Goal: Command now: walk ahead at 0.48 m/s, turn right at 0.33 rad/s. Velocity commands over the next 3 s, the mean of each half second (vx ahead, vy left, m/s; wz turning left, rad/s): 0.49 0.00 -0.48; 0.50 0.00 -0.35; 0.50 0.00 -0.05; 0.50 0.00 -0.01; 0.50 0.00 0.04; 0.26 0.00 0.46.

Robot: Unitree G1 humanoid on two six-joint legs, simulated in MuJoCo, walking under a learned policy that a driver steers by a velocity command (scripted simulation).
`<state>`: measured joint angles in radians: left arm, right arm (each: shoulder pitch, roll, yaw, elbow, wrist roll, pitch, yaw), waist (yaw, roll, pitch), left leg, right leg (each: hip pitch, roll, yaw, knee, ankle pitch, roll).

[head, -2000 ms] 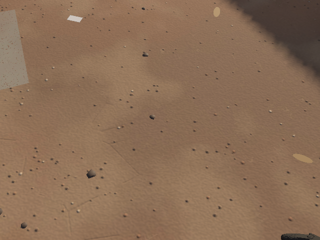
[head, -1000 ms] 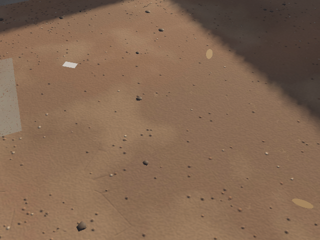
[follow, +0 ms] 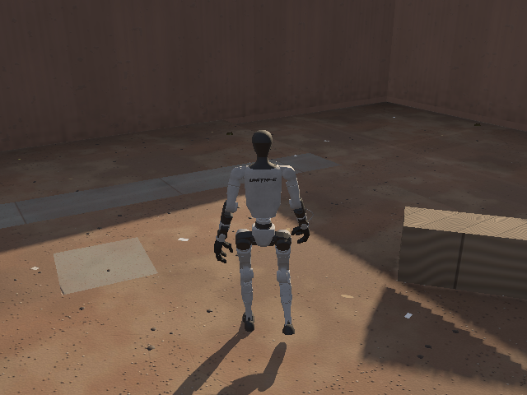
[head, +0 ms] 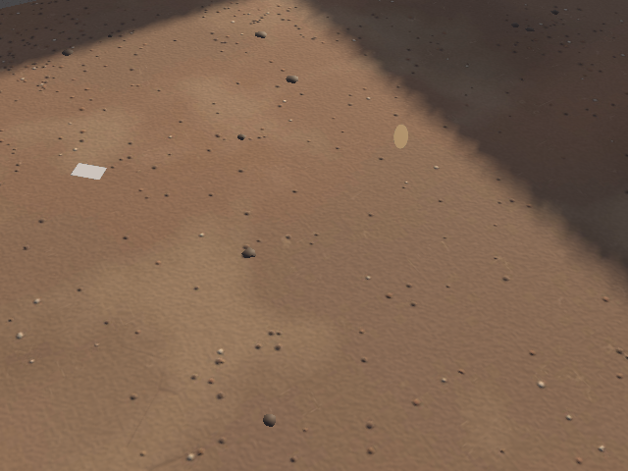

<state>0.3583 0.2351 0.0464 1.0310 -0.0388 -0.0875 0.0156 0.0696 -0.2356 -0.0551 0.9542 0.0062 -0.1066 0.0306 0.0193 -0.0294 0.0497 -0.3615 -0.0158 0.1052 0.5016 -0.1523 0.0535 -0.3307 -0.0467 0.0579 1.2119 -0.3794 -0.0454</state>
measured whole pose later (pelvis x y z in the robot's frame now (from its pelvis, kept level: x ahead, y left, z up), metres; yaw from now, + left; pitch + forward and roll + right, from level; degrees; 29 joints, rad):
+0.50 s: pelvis +0.28 -0.07 -0.02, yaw -16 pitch +1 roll +1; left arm 0.10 0.26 0.09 0.78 -0.02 -0.05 -0.04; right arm 0.26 -0.27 -0.06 0.96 0.02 -0.09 -0.01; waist -0.01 0.00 0.07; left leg -0.19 0.06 0.07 1.13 -0.47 -0.02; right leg -0.49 0.04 -0.07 0.66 -0.19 -0.11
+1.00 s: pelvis +0.59 -0.12 -0.01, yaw -26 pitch +2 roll +0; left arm 0.36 0.27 0.07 0.85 -0.02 -0.06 0.01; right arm 0.08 -0.26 -0.05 0.82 0.00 -0.13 0.03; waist 0.03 -0.02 0.01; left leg -0.45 -0.03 0.03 0.55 -0.14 0.05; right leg -0.20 0.06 0.13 0.95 -0.49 -0.05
